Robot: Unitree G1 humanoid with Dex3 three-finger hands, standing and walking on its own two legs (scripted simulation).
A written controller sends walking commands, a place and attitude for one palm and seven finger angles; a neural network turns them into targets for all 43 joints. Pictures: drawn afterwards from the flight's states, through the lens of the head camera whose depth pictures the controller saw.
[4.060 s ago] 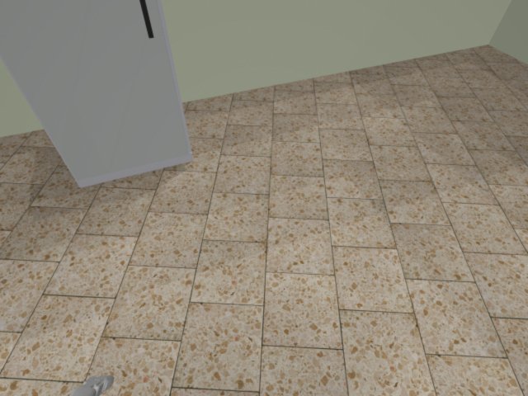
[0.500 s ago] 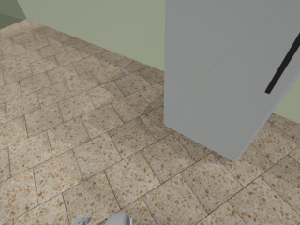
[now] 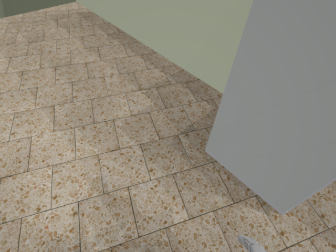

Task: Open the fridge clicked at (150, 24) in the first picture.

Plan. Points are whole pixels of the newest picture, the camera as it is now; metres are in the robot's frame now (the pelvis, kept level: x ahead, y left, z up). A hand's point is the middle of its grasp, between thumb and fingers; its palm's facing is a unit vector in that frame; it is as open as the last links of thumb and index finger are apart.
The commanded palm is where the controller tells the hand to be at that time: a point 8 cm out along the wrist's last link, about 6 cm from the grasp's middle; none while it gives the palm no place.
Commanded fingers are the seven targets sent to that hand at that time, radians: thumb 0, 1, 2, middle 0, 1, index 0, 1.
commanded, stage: turn to face it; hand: right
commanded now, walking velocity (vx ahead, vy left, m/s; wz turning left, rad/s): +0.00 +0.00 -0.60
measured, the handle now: out of the picture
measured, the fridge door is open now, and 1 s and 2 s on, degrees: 0 0 0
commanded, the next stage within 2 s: take the last steps up to it in 0.92 s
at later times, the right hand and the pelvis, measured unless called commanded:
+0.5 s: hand out of the picture -0.01 -0.26 -0.16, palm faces +0.31 +0.91 -0.29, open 7.4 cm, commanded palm none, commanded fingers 0.00 -0.90 -0.90 0.20 0.30 0.20 0.30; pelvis -0.03 -0.02 +0.01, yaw -16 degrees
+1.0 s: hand out of the picture -0.13 -0.14 -0.16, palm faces +0.55 +0.80 -0.24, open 7.3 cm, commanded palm none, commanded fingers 0.00 -0.90 -0.90 0.20 0.30 0.20 0.30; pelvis -0.06 +0.04 +0.01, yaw -32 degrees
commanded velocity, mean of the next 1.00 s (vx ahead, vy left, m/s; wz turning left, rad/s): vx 0.00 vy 0.00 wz -0.47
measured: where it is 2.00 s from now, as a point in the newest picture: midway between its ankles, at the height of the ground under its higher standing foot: outside the picture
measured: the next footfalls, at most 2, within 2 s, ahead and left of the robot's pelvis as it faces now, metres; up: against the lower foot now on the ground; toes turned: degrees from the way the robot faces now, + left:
right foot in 0.12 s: +0.04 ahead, -0.12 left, +0.00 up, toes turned -15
left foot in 0.66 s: +0.05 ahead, +0.13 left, +0.00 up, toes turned -21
